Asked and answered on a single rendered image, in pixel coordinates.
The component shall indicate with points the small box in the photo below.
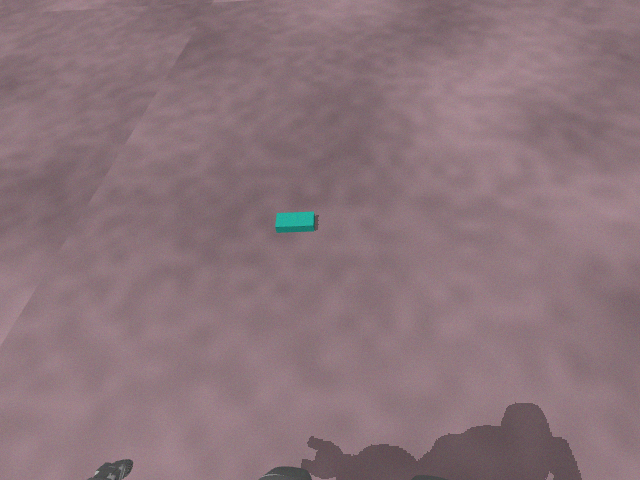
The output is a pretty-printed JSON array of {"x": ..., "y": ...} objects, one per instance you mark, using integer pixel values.
[{"x": 295, "y": 222}]

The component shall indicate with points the left robot hand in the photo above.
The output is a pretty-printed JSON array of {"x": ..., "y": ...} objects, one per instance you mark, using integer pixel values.
[{"x": 115, "y": 471}]

